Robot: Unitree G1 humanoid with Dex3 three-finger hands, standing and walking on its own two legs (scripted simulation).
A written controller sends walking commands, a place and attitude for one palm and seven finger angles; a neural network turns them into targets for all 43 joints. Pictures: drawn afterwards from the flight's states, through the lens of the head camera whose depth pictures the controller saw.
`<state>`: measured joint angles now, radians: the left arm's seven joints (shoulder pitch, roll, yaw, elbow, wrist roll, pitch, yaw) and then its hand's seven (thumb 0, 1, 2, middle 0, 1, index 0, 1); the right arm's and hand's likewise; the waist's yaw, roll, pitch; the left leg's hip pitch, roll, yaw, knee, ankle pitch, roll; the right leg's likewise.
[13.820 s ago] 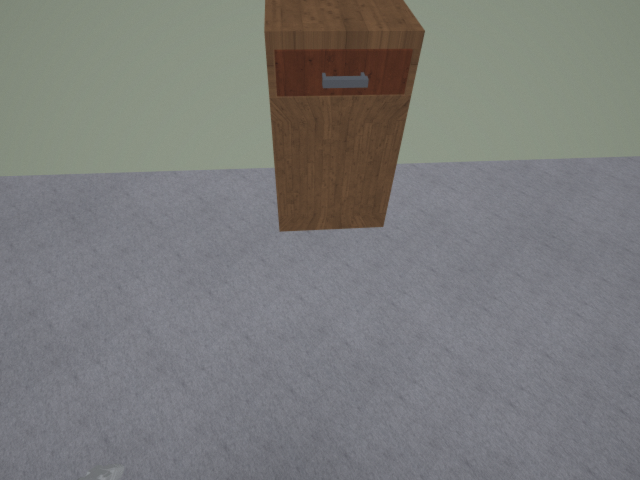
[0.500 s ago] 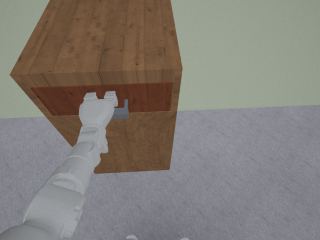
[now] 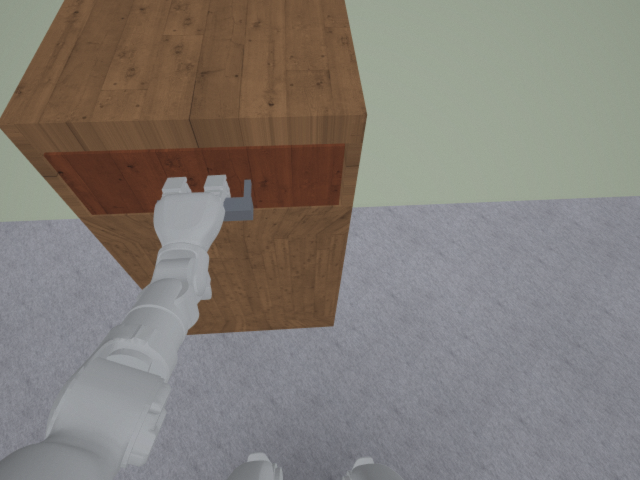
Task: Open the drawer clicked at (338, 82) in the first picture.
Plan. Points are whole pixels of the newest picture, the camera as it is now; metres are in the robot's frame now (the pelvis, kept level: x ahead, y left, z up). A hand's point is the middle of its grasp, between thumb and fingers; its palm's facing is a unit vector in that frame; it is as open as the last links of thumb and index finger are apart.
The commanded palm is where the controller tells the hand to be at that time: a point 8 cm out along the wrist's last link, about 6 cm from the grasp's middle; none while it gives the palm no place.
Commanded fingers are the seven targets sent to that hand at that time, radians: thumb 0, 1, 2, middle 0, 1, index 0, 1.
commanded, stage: lower the fingers behind the handle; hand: left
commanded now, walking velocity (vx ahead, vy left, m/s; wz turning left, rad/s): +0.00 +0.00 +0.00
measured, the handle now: (207, 198) +0.52 +0.15 -0.01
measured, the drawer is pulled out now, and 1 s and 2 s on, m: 0.00 0.00 0.06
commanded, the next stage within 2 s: close the thumb around the handle in 0.52 s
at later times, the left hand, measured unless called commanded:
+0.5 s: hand (201, 239) +0.45 +0.15 -0.03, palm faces -0.05 -0.04 -1.00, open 13.8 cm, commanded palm +0.43 +0.16 +0.02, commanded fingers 0.00 -0.50 0.30 -0.30 -1.20 -0.30 -1.20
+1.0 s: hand (201, 239) +0.45 +0.15 -0.03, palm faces -0.04 -0.05 -1.00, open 10.0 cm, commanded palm +0.43 +0.15 +0.02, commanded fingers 0.00 0.62 0.78 -0.38 -1.32 -0.38 -1.32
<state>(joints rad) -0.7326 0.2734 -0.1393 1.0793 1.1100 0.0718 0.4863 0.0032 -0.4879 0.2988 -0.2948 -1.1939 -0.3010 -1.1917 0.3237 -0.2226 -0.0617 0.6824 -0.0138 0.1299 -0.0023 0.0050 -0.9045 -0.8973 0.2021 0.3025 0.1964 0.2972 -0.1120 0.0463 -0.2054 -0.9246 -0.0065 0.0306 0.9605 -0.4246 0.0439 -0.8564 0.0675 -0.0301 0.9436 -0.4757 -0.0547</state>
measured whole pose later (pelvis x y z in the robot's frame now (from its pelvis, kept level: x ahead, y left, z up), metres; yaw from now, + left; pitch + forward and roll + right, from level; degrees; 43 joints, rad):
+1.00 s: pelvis +0.00 +0.01 +0.00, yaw -1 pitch +23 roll -2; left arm -0.72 0.26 -0.14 1.06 1.10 0.10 0.50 0.00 0.10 0.55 -0.30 -1.26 -0.34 -1.23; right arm 0.32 -0.21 -0.06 0.68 -0.02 0.15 0.01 0.00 -0.90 -0.90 0.20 0.30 0.20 0.30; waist -0.11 0.05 -0.21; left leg -0.94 0.00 0.04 0.99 -0.44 0.06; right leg -0.87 0.07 -0.02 0.96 -0.48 -0.04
